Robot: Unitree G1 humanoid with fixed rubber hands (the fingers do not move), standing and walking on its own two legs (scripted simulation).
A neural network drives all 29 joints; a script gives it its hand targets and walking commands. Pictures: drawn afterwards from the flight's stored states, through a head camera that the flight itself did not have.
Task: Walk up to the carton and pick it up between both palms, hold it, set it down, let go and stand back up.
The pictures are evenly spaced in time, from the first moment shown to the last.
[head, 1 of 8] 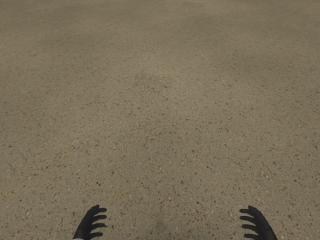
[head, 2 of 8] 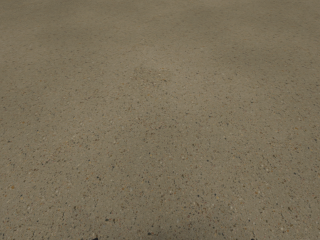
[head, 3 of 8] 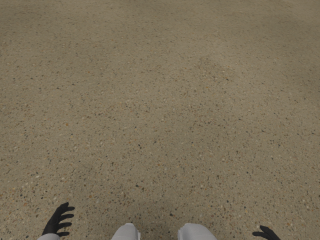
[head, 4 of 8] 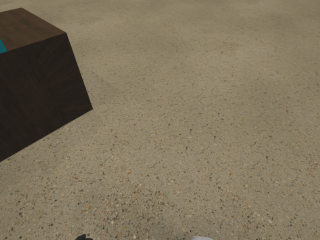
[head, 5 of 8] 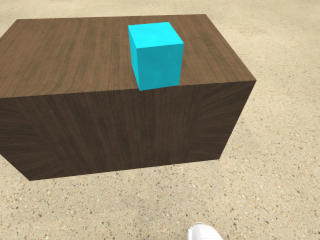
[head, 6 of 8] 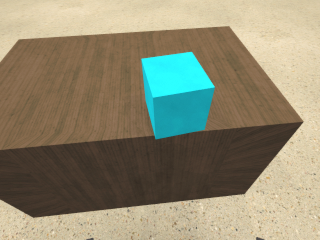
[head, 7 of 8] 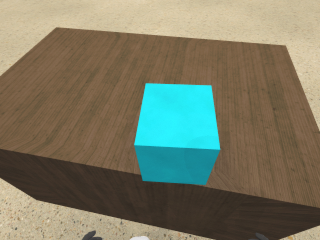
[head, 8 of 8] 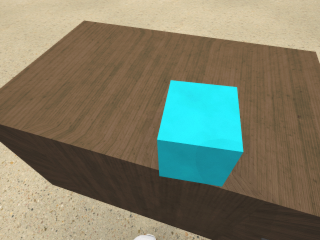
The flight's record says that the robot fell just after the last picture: no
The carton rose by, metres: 0.00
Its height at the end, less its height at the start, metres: +0.00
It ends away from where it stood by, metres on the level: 0.00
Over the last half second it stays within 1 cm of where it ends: yes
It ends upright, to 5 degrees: yes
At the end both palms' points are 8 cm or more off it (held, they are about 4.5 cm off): yes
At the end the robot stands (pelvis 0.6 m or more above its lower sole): yes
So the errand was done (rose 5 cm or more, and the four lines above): no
